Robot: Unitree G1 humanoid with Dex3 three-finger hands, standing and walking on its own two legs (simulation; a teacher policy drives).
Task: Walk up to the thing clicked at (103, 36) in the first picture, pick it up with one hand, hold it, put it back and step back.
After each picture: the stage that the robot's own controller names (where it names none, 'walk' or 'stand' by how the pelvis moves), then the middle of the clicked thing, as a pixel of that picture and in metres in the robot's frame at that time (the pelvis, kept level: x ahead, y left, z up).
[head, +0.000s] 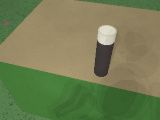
stand; (103, 53) +0.54 -0.06 +0.00
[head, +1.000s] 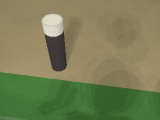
walk; (56, 46) +0.50 +0.16 +0.03
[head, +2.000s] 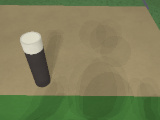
stand; (37, 62) +0.46 +0.21 +0.02
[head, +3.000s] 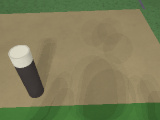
stand; (29, 74) +0.43 +0.24 +0.00
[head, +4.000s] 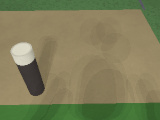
stand; (30, 72) +0.43 +0.24 +0.00
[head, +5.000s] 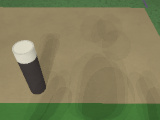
stand; (31, 70) +0.43 +0.22 +0.00
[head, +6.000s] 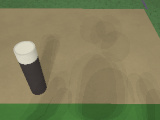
stand; (32, 71) +0.43 +0.22 +0.00
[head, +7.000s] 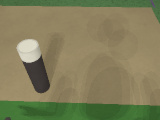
rise first; (36, 69) +0.44 +0.22 +0.00
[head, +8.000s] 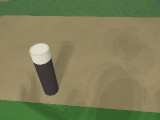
go down; (46, 72) +0.45 +0.20 +0.00
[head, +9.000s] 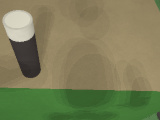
go down; (26, 50) +0.44 +0.18 +0.05
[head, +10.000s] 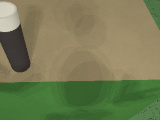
close in; (13, 43) +0.49 +0.18 +0.07
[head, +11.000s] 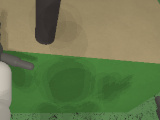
go down; (47, 8) +0.53 +0.12 +0.15
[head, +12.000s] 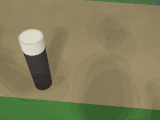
go down; (38, 63) +0.43 +0.17 +0.05
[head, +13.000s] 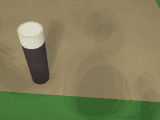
approach; (36, 57) +0.45 +0.17 +0.05
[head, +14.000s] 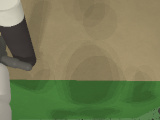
go down; (17, 38) +0.46 +0.18 +0.09
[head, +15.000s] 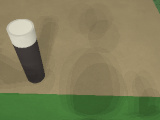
go down; (29, 56) +0.44 +0.18 +0.06
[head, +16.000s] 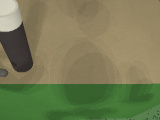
lift; (14, 42) +0.46 +0.19 +0.08
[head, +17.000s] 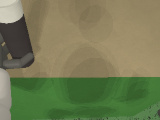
lift; (16, 35) +0.47 +0.18 +0.10
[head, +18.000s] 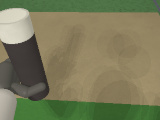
lift; (27, 61) +0.31 +0.16 +0.21
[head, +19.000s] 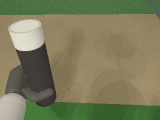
hold; (37, 68) +0.32 +0.15 +0.18
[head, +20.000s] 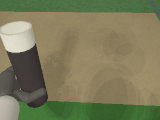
hold; (28, 69) +0.32 +0.17 +0.17
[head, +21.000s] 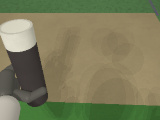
hold; (28, 68) +0.32 +0.17 +0.18
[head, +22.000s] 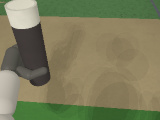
crouch; (32, 48) +0.36 +0.17 +0.21
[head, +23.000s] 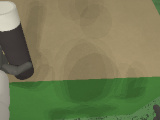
lower; (14, 46) +0.46 +0.18 +0.07
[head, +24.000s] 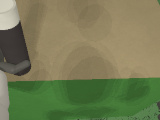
lower; (12, 43) +0.45 +0.18 +0.09
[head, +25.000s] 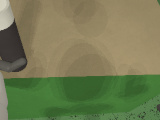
lower; (7, 41) +0.45 +0.19 +0.09
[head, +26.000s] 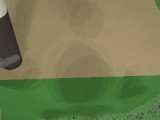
lower; (1, 35) +0.47 +0.20 +0.10
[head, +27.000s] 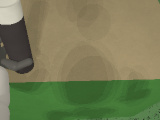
loosen; (15, 39) +0.46 +0.18 +0.10
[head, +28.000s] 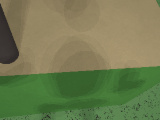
withdraw; out of the picture +0.47 +0.20 +0.11
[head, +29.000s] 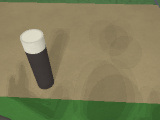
sink last; (40, 63) +0.44 +0.19 +0.06
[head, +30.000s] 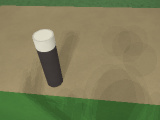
stand; (50, 61) +0.46 +0.18 +0.05
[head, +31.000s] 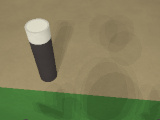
stand; (43, 54) +0.45 +0.17 +0.07
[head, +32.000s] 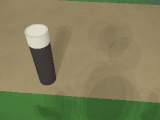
stand; (43, 58) +0.45 +0.18 +0.06
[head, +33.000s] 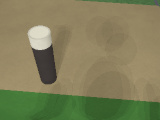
stand; (44, 58) +0.45 +0.18 +0.04
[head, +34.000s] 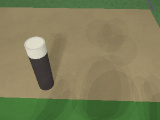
stand; (41, 66) +0.46 +0.19 +0.00
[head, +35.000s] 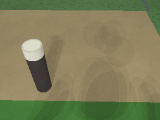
stand; (38, 68) +0.45 +0.20 +0.00
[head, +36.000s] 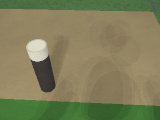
stand; (43, 68) +0.45 +0.19 +0.00
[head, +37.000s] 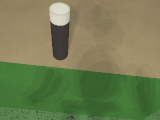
walk; (60, 35) +0.56 +0.11 +0.01
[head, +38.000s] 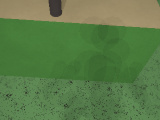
walk; out of the picture +0.87 +0.20 +0.02
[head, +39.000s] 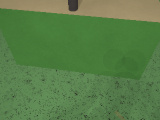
walk; out of the picture +1.11 +0.14 +0.02
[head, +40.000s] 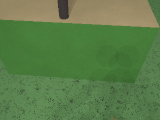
stand; (62, 0) +1.05 +0.17 +0.00
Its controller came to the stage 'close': yes
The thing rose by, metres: 0.22
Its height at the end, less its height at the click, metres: +0.00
